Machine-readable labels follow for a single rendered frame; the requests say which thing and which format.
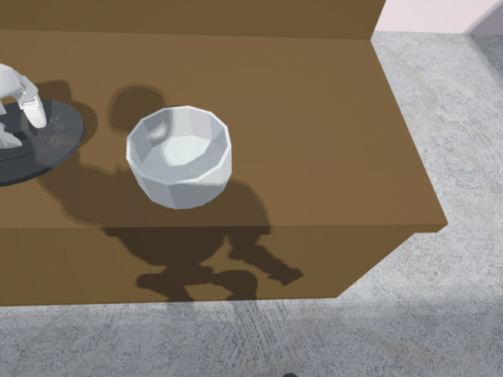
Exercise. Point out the table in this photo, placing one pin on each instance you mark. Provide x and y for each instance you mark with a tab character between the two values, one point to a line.
326	179

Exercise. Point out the robot left hand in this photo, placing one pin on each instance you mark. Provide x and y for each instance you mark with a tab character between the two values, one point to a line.
26	93

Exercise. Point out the lid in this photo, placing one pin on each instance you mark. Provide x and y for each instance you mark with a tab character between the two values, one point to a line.
50	147

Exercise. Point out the knob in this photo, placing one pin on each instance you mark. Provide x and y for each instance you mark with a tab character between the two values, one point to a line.
17	124

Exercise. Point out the pot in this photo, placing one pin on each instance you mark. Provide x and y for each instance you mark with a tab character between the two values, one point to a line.
180	156

